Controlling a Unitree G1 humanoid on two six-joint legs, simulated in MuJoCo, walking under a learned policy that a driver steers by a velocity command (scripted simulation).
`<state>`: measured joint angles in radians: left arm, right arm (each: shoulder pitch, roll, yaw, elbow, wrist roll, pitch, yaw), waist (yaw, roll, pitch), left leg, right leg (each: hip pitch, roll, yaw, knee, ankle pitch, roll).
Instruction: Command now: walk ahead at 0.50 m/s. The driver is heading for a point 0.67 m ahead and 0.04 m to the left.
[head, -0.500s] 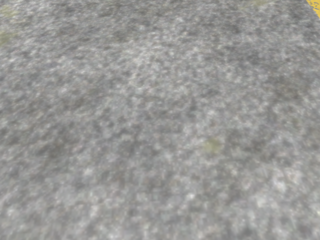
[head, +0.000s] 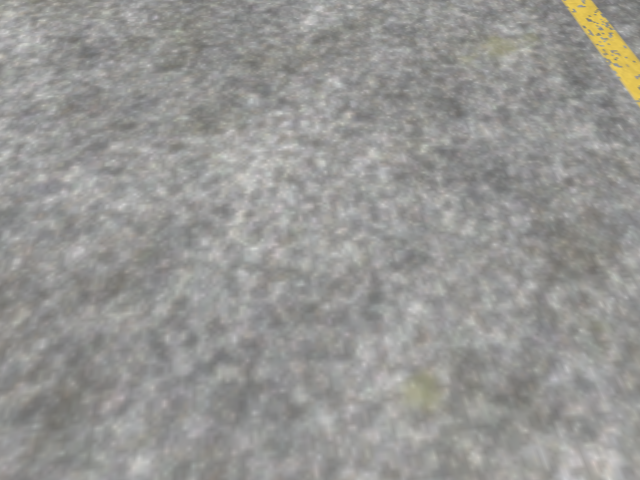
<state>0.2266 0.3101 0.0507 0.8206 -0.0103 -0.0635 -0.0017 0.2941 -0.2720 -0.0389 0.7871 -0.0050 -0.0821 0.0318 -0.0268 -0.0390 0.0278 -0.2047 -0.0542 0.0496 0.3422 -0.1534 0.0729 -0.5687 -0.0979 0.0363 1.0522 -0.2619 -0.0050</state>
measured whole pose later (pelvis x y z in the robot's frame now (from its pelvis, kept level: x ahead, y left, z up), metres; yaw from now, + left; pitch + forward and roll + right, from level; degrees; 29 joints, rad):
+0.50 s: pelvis +0.28 -0.07 +0.00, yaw +0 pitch +1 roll +0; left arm 0.24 0.27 0.05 0.83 0.00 -0.08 -0.03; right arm 0.26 -0.31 -0.05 0.84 0.02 -0.07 0.00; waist 0.01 0.04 0.03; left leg -0.50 0.08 -0.03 1.10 -0.32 0.02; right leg -0.25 0.05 -0.05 0.38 -0.15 -0.07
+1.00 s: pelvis +0.54 +0.00 -0.01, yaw +0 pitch +1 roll +0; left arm 0.26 0.30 0.05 0.92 -0.01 -0.05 0.02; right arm 0.13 -0.26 -0.04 0.81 -0.01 -0.08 0.03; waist 0.01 -0.03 0.06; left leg -0.36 -0.02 0.05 0.45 -0.12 0.06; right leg -0.39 -0.01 0.04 1.12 -0.47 0.02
